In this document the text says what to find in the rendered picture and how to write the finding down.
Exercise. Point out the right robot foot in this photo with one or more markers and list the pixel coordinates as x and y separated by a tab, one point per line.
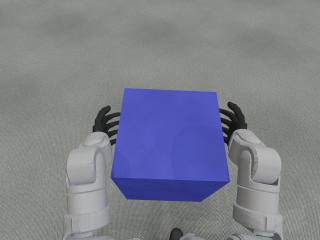
175	234

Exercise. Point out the robot right hand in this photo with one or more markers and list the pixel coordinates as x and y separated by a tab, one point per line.
237	121

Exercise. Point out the carton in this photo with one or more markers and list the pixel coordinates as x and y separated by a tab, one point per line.
169	146

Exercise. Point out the robot left forearm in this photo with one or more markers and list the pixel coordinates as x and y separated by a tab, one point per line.
86	182

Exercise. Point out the robot right forearm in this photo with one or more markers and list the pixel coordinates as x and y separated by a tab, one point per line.
258	178

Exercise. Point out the robot left hand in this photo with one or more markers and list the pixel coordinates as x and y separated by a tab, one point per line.
101	120

